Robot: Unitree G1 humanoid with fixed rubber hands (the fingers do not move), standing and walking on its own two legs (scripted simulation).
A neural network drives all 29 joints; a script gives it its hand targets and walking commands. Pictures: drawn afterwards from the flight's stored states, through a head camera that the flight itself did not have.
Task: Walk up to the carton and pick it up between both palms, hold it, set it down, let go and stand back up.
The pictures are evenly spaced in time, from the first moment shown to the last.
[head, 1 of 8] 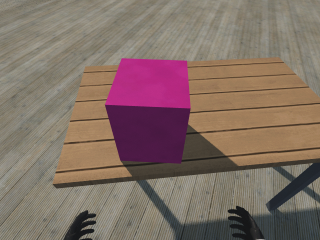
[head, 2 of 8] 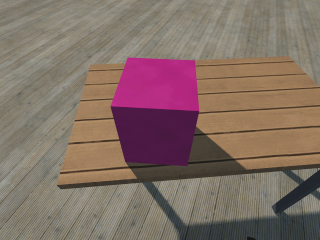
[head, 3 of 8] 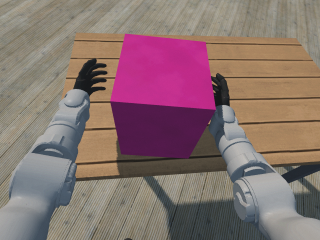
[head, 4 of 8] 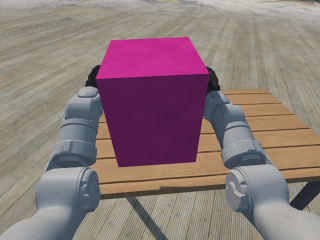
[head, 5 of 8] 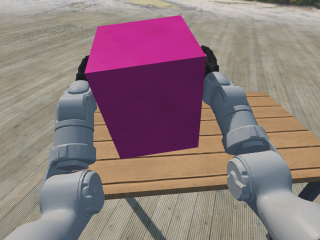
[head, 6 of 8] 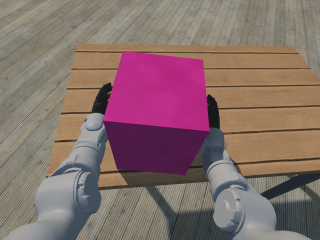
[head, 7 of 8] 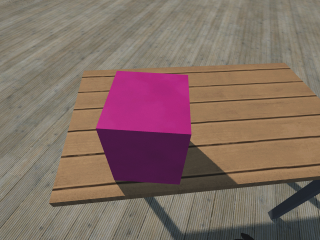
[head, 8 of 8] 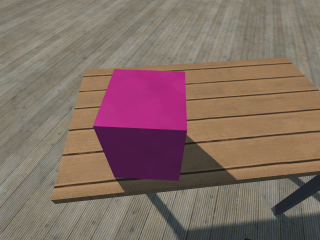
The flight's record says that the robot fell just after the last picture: no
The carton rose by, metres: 0.22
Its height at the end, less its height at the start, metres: +0.00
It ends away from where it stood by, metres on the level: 0.02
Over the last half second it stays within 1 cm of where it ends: yes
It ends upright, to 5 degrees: yes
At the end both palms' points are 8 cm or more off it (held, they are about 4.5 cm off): yes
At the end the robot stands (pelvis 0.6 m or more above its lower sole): yes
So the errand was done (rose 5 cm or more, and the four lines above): yes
